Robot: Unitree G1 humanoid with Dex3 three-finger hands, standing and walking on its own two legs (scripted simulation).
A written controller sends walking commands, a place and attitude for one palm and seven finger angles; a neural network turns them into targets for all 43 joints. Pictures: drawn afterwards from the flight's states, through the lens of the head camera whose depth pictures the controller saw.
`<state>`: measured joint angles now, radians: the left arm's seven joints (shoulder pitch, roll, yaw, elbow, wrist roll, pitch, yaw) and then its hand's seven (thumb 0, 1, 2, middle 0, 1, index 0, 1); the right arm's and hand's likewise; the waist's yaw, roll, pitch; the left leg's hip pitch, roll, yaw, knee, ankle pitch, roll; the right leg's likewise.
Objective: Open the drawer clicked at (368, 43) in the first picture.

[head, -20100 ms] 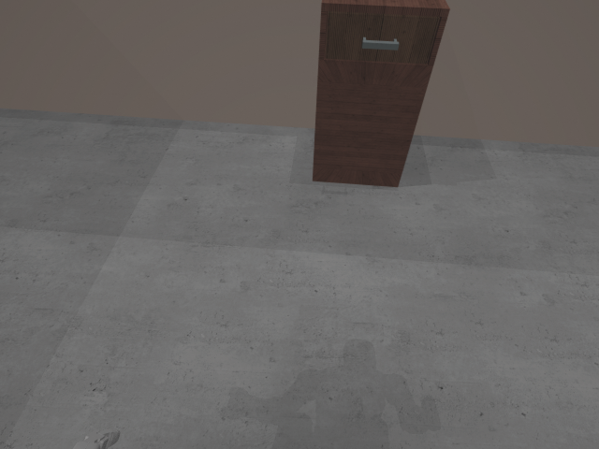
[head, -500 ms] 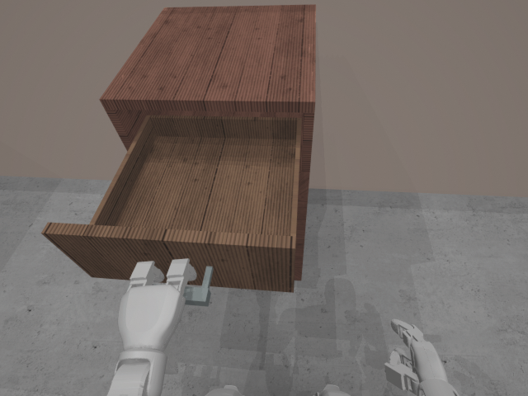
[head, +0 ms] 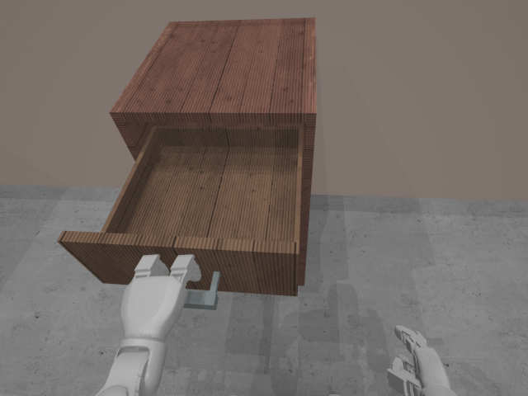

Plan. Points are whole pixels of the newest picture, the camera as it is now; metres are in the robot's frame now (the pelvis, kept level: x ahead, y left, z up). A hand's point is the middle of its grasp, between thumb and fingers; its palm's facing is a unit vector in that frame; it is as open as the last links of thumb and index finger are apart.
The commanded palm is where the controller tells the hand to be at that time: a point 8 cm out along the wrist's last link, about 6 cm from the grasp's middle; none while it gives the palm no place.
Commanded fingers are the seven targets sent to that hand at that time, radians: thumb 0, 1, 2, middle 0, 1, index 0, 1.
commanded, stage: lift the hand off the handle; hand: left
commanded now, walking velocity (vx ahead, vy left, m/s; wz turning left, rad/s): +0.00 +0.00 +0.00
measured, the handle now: (181, 287) +0.29 +0.18 -0.02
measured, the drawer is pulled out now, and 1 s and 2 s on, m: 0.30 0.30 0.30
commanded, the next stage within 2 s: draw the hand back to the body in 0.90 s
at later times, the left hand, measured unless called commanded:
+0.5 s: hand (156, 286) +0.25 +0.18 +0.07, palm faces +0.08 -0.15 -0.99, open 13.4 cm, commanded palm +0.22 +0.18 +0.13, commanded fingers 0.00 -0.50 0.30 -0.30 -1.20 -0.30 -1.20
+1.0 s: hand (141, 263) +0.26 +0.18 +0.12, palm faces +0.07 -0.16 -0.98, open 13.8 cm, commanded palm +0.22 +0.18 +0.17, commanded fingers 0.00 -0.50 0.30 -0.30 -1.20 -0.30 -1.20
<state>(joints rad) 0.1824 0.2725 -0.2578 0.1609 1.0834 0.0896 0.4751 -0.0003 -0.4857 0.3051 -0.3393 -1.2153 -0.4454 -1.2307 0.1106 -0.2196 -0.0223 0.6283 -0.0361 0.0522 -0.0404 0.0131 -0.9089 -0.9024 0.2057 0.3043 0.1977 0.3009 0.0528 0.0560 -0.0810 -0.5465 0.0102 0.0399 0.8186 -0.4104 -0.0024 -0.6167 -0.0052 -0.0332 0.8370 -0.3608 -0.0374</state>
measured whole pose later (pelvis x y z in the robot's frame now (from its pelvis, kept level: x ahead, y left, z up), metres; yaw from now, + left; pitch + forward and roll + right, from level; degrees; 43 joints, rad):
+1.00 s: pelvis +0.02 +0.00 +0.04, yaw -1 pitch +0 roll +1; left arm 0.24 0.36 -0.20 -0.29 0.98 0.16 0.13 0.00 -0.49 0.30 -0.31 -1.20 -0.32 -1.20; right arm 0.05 -0.24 0.02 0.62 0.00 0.12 0.03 0.01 -0.91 -0.90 0.20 0.30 0.20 0.30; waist 0.11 0.10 -0.01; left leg -0.18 0.02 0.05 0.47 -0.29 -0.01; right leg -0.25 0.01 -0.02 0.51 -0.25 -0.03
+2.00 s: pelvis +0.04 +0.01 +0.04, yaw +1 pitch -3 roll -1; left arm 0.52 0.29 0.19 -0.52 -0.03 -0.10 0.12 -0.01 -0.09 0.48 -0.28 -0.94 -0.28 -0.94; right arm 0.19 -0.20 0.04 0.62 -0.01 -0.14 -0.07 0.01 -0.91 -0.90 0.21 0.30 0.20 0.30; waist 0.05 0.05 0.05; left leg -0.08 0.01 0.01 0.44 -0.30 0.00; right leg -0.12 0.01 -0.06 0.42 -0.25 -0.02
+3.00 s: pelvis +0.02 +0.01 +0.04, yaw +3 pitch +2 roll +0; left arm 0.65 0.38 0.35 -0.57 -0.05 -0.19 0.12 0.01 0.89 0.90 -0.21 -0.31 -0.21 -0.30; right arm 0.15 -0.24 -0.02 0.57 0.03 -0.04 -0.08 0.01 -0.91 -0.90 0.21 0.30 0.20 0.30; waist -0.02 0.03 0.05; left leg -0.25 -0.01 -0.01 0.51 -0.29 0.01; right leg -0.28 -0.01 -0.08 0.49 -0.24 -0.01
